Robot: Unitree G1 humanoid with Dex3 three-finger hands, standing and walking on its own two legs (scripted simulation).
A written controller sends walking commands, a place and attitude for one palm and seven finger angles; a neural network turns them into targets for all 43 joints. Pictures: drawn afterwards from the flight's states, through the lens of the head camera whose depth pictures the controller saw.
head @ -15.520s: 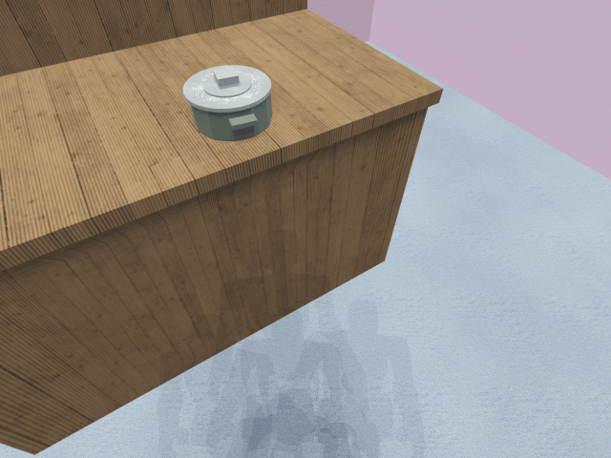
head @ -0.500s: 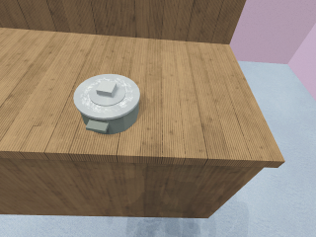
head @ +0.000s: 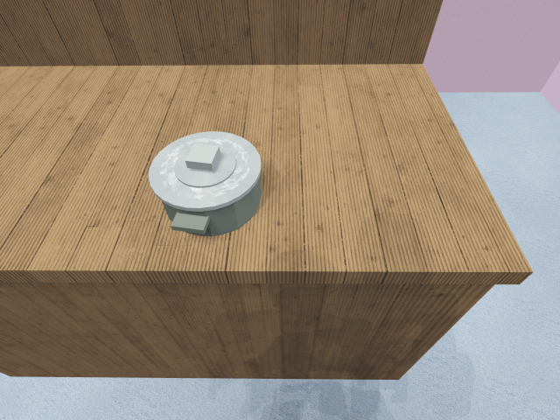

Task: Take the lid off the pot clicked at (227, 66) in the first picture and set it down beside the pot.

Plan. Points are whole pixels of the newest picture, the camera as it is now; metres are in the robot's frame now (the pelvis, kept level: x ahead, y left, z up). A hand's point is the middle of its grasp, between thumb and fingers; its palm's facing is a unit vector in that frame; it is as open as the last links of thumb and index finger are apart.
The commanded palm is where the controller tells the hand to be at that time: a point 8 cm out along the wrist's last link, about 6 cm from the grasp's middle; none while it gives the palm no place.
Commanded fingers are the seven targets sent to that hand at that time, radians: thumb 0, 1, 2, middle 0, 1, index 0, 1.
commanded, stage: look again from close up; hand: left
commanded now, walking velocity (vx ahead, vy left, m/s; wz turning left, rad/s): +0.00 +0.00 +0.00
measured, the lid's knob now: (203, 156) +0.47 +0.16 +0.11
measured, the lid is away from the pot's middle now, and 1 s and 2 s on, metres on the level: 0.00 0.00 0.00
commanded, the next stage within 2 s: shuffle to correct the standing spot in 1.08 s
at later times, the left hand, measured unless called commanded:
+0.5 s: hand out of the picture +0.05 +0.15 -0.17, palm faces -0.01 -0.98 -0.22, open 7.3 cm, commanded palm none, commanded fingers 0.00 0.90 0.90 -0.20 -0.30 -0.20 -0.30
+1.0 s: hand out of the picture +0.06 +0.14 -0.16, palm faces +0.00 -0.98 -0.22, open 7.3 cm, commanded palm none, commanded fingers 0.00 0.90 0.90 -0.20 -0.30 -0.20 -0.30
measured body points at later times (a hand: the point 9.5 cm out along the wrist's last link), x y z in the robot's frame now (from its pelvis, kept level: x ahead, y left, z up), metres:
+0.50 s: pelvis +0.03 -0.03 +0.00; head +0.06 -0.04 +0.45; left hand +0.05 +0.20 -0.15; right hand +0.05 -0.26 -0.16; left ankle +0.03 +0.06 -0.73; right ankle +0.01 -0.17 -0.73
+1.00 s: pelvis +0.05 -0.04 +0.01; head +0.08 -0.05 +0.45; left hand +0.06 +0.19 -0.15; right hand +0.05 -0.26 -0.16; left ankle +0.03 +0.06 -0.73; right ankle +0.01 -0.17 -0.73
